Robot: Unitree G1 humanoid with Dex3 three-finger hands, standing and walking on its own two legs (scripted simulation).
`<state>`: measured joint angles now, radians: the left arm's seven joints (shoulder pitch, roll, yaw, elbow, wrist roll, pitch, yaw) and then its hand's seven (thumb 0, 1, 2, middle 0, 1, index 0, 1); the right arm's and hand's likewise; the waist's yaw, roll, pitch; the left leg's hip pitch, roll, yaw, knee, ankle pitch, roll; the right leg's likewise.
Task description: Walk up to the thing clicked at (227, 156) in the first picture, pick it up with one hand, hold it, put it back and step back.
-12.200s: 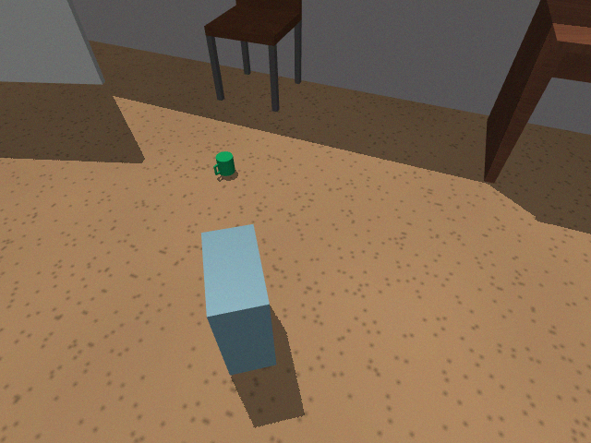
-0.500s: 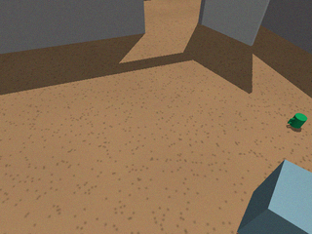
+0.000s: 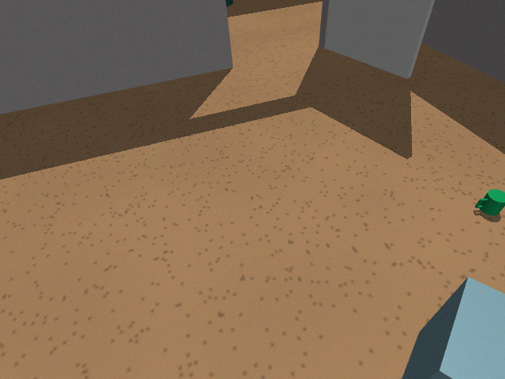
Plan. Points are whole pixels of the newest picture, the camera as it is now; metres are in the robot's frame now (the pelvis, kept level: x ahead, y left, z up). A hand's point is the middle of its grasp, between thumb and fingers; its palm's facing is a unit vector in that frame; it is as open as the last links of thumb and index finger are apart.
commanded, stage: walk up
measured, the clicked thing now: (490, 202) +1.04 -1.14 -0.71
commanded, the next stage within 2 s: none
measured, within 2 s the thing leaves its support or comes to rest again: neither
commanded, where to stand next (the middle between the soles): +0.89 +0.08 m, yaw +1 degrees
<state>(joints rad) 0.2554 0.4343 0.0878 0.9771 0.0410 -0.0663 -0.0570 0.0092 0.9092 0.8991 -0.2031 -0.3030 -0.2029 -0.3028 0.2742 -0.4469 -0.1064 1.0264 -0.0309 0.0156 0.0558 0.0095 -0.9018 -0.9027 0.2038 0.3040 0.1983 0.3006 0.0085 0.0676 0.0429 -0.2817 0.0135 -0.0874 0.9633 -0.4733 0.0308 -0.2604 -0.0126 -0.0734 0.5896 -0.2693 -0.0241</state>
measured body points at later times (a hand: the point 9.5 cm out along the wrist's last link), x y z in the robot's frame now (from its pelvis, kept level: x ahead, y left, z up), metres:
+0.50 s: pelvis +0.22 +0.03 +0.00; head +0.24 +0.05 +0.45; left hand +0.24 +0.35 -0.13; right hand +0.35 -0.27 -0.09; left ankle +0.28 +0.15 -0.73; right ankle +0.15 -0.11 -0.65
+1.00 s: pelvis +0.44 +0.00 +0.01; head +0.46 -0.03 +0.46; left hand +0.48 +0.33 -0.08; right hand +0.53 -0.31 -0.12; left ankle +0.48 +0.14 -0.68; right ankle +0.47 -0.11 -0.73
